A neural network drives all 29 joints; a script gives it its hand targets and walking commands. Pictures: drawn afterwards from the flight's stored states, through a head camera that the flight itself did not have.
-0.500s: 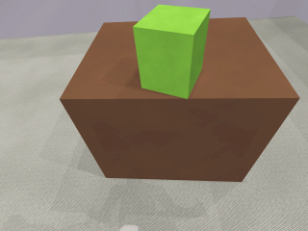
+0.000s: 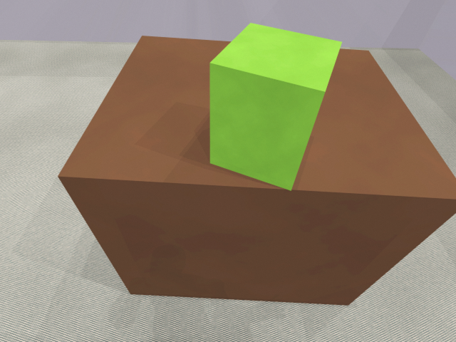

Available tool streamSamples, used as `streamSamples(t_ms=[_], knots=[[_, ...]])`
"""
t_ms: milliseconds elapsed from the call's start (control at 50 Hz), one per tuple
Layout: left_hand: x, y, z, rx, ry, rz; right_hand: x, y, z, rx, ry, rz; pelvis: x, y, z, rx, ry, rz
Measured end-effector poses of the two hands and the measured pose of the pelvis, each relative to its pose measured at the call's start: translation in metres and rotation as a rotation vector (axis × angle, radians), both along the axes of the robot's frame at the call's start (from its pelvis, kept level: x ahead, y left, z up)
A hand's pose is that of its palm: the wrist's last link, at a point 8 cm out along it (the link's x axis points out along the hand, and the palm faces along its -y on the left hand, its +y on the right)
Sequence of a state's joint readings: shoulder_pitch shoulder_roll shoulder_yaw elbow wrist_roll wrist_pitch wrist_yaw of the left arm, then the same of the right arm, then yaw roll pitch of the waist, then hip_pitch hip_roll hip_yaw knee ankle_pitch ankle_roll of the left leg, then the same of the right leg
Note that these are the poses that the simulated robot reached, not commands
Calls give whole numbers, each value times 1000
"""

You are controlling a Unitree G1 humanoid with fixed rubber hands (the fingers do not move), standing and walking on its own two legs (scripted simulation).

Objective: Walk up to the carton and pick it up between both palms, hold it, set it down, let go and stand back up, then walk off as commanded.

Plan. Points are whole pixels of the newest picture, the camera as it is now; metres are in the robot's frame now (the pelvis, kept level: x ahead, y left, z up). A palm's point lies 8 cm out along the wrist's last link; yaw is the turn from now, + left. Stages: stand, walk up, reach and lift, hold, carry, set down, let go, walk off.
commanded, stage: walk up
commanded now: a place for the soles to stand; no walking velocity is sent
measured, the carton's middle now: (270, 107) +0.57 -0.04 +0.12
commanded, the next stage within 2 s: stand in 1.60 s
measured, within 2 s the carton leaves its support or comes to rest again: neither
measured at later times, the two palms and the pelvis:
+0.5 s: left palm (95, 313) +0.18 +0.26 -0.07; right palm (449, 331) +0.19 -0.38 -0.09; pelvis +0.11 -0.06 +0.01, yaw -1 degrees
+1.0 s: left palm (108, 294) +0.22 +0.26 -0.09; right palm (441, 309) +0.23 -0.38 -0.08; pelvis +0.14 -0.06 +0.00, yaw +1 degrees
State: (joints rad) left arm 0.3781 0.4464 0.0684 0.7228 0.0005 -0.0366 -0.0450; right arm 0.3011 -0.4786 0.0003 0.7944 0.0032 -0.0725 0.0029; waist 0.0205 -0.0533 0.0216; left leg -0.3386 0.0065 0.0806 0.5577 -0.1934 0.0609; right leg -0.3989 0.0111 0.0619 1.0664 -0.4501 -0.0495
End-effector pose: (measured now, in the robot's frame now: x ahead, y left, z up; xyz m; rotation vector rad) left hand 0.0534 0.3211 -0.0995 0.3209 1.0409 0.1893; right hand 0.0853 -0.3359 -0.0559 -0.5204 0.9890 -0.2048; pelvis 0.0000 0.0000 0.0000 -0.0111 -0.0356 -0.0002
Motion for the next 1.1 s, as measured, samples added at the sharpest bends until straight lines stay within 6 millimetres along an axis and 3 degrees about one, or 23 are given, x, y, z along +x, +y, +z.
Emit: streamSamples(t_ms=[160,320,380,480,600,700,780,920,1100], knots=[[30,-10,2,-22,31,4,40,-9,6,1,-4,23,38,-10,5,10,5,1],[69,-36,9,44,59,16,82,-37,-26,57,15,19,81,-42,-6,49,26,-2],[87,-48,18,66,40,13,96,-38,-34,95,7,3,95,-53,-3,38,10,1],[118,-58,30,82,26,-8,105,-47,-30,107,13,-28,112,-62,5,63,15,-20],[149,-58,29,68,-1,-19,116,-46,-27,91,43,-29,125,-60,6,51,34,-13],[160,-51,10,31,-26,-3,127,-38,-24,41,41,-7,130,-50,-2,28,31,8],[168,-57,1,-5,-24,-16,130,-36,-14,11,40,-2,132,-49,0,23,21,12],[166,-64,2,3,-13,-5,136,-47,-16,22,38,-2,135,-59,-1,17,19,18],[174,-61,15,37,-24,-9,142,-41,-27,64,48,12,138,-59,1,13,24,26]])
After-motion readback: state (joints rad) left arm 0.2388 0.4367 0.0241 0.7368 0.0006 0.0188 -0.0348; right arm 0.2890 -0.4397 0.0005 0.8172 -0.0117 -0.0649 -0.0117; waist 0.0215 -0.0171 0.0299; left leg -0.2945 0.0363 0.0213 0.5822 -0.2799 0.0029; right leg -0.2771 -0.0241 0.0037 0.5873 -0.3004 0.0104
